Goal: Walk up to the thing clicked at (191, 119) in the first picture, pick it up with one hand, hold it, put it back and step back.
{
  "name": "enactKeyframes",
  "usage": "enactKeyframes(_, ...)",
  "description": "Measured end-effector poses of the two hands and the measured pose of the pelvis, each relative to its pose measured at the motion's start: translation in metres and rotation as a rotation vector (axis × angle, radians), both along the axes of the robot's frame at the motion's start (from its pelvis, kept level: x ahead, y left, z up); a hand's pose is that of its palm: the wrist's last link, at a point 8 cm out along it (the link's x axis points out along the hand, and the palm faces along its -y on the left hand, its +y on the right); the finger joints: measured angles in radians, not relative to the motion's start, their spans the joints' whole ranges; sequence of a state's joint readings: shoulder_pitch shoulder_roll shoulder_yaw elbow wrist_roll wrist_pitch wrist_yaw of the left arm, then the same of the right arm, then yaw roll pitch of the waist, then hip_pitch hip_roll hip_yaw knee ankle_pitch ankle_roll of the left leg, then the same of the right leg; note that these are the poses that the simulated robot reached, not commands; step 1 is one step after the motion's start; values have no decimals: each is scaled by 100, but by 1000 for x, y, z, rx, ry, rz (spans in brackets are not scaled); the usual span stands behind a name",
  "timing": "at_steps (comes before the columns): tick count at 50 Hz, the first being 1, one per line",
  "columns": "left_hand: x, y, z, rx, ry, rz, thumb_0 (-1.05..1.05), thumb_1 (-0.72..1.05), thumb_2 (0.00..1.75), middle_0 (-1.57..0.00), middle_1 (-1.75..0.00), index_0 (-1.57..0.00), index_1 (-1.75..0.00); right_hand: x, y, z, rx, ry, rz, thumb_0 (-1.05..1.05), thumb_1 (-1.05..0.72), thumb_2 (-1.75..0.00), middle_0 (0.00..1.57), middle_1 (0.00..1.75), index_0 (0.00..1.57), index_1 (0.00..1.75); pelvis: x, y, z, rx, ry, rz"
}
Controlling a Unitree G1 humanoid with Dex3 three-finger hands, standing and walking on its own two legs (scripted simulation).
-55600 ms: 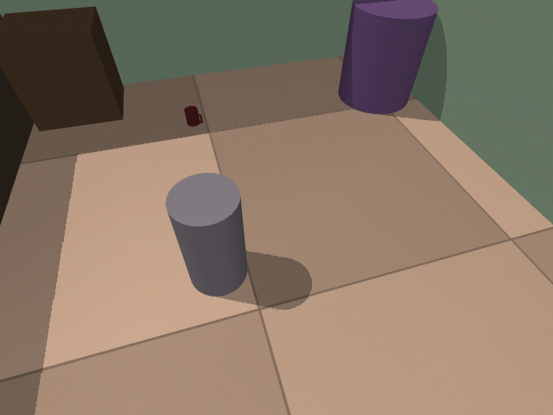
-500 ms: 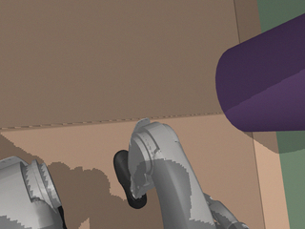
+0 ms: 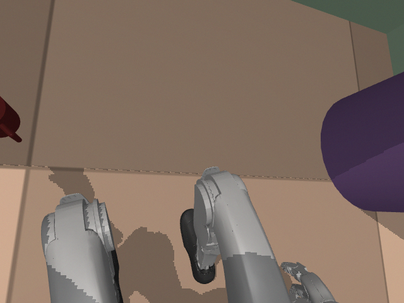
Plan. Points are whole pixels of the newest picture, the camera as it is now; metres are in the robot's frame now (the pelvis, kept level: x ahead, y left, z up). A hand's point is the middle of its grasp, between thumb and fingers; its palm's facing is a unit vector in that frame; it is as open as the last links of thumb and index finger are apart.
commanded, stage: withdraw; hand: left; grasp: from above
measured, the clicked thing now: out of the picture +0.50 +0.34 -0.31
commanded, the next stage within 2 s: home in 0.12 s
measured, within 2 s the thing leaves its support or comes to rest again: neither
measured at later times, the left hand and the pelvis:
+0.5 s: hand out of the picture +0.48 +0.35 -0.14, palm faces -0.34 -0.21 -0.92, open 11.6 cm; pelvis +0.00 -0.01 -0.01, yaw +2 degrees
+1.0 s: hand out of the picture +0.32 +0.29 +0.08, palm faces -0.05 -0.83 -0.55, open 7.6 cm; pelvis +0.03 -0.01 +0.18, yaw +8 degrees
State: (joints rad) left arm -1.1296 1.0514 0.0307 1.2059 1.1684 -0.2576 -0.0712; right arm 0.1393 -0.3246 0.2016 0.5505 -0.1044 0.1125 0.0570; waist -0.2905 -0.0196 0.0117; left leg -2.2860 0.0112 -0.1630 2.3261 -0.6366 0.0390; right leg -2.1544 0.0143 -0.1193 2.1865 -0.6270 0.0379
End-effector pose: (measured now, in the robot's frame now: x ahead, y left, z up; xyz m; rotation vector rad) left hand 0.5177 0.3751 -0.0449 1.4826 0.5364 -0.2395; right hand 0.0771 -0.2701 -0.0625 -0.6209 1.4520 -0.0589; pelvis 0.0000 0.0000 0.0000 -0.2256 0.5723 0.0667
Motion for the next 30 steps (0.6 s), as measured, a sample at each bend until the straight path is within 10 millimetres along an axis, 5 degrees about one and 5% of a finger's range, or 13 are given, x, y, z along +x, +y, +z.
enactKeyframes(13,-2,-14,-37,17,-10,-19,0,-41,92,-21,-89,-19,-90,-44,0,-12,-11,84,-60,0,-91,-90,20,30,21,30,-5,-4,-16,13,-11,-11)
enactKeyframes(20,-17,-13,-53,-7,-53,25,0,-20,91,-24,-73,-22,-74,-48,4,-27,37,110,-76,0,-90,-90,20,30,21,30,-3,-7,-23,20,-6,-7)
enactKeyframes(25,-38,-15,-33,-87,-126,97,0,3,88,-24,-59,-22,-61,-26,6,-25,78,63,-102,0,-90,-90,20,30,21,30,1,-8,-9,34,26,4)
enactKeyframes(30,-72,-16,13,-198,-153,208,0,26,85,-23,-47,-21,-48,17,9,-5,116,-48,-107,0,-90,-90,20,30,21,30,6,-7,26,49,59,18)
